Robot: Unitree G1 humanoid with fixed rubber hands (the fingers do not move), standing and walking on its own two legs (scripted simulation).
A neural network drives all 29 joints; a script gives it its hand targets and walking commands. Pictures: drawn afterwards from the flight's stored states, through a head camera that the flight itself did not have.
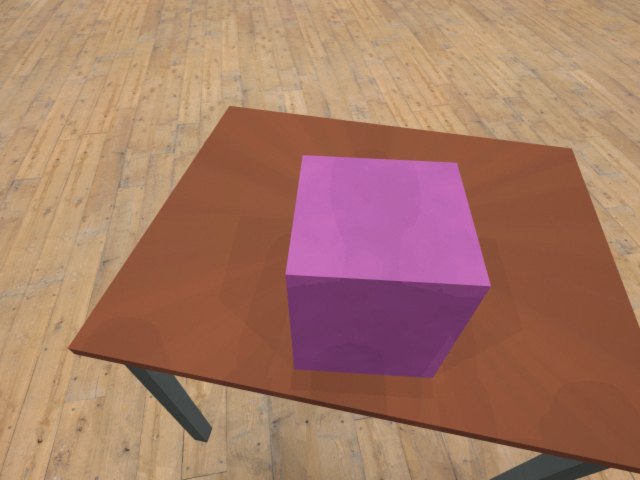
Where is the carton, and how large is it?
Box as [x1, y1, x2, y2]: [285, 155, 490, 377]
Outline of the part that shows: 303,155 285,274 294,368 432,377 490,286 457,164 451,162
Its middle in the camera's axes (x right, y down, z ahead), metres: +0.07 +0.05 +0.55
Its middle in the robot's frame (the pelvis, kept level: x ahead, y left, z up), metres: +0.39 -0.05 +0.02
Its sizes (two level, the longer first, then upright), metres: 0.210 0.200 0.250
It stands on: a table, 0.67 m high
